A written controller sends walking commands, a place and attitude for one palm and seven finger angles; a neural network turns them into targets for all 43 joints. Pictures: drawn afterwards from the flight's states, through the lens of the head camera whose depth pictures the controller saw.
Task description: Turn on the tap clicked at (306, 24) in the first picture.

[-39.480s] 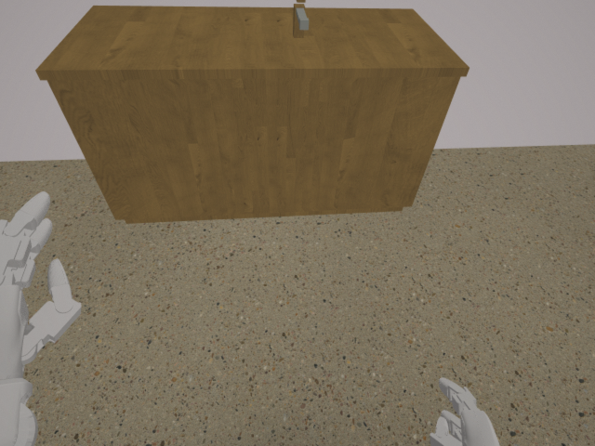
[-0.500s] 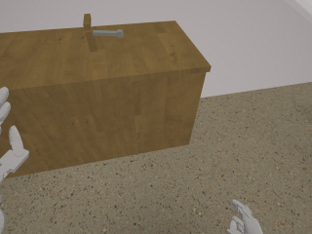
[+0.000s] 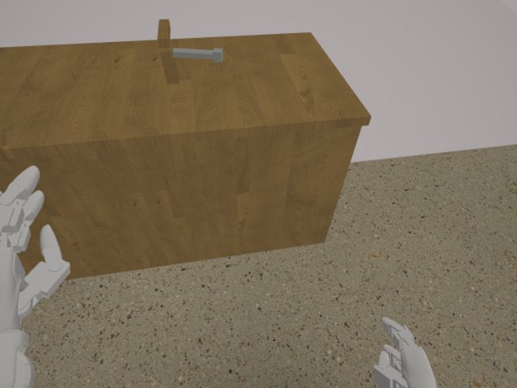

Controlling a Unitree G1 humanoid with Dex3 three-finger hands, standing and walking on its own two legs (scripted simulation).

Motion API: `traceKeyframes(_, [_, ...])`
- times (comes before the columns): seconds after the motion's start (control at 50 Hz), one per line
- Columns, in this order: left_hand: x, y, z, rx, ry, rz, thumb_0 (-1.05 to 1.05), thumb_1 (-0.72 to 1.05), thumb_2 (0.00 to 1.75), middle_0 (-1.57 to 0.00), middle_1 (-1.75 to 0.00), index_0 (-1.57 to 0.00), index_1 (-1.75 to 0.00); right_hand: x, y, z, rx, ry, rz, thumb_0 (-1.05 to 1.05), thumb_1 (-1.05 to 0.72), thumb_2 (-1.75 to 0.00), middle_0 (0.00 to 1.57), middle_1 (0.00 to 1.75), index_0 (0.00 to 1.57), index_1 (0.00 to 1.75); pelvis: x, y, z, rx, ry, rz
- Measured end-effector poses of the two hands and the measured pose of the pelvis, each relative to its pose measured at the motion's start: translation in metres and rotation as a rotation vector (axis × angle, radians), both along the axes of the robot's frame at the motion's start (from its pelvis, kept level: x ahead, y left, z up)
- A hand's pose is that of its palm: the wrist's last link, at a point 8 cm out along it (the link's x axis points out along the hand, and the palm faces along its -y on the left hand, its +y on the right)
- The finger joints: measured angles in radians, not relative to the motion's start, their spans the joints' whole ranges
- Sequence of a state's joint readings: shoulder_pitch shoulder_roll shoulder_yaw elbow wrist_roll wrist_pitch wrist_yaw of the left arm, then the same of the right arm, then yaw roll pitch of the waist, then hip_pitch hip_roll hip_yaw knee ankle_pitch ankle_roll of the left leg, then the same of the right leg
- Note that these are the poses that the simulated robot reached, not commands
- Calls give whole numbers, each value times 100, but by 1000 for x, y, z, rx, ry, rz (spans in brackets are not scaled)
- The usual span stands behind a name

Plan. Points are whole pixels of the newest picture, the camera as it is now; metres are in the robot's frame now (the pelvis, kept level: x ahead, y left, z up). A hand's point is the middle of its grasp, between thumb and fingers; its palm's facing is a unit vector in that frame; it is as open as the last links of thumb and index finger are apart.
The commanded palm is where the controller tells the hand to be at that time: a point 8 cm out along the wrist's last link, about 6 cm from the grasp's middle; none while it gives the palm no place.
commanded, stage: stand and check the lever's angle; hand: left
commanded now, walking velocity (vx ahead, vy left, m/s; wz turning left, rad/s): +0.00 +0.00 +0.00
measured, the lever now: (218, 55) +0.94 +0.18 +0.07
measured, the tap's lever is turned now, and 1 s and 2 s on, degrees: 75 75 75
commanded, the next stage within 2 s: stand and wait in 0.02 s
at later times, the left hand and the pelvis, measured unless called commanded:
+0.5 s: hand (61, 249) +0.23 +0.25 +0.16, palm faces +0.39 -0.85 -0.35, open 7.4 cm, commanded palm +0.18 +0.29 +0.18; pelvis +0.02 +0.01 +0.00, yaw -1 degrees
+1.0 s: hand (63, 247) +0.24 +0.25 +0.16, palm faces +0.38 -0.85 -0.36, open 7.4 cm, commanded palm +0.19 +0.29 +0.18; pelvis +0.02 +0.02 +0.00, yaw -1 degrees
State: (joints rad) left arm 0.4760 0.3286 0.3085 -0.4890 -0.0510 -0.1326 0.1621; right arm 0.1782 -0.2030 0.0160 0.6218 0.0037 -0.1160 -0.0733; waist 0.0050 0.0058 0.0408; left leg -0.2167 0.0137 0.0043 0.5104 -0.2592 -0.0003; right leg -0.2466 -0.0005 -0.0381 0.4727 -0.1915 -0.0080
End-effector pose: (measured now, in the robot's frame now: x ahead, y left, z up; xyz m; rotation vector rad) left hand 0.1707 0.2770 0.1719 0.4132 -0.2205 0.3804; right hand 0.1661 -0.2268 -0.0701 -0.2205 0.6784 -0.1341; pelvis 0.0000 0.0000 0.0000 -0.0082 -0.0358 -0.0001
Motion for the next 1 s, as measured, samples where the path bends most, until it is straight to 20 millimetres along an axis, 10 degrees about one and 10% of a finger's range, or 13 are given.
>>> traceKeyframes(1.0, [26,16,-3,-6,36,-6,2,89,90,-21,-30,-21,-30,14,9,1,0,35,-35,1,-91,-90,20,30,20,30,21,15,5,-5,17,-19])
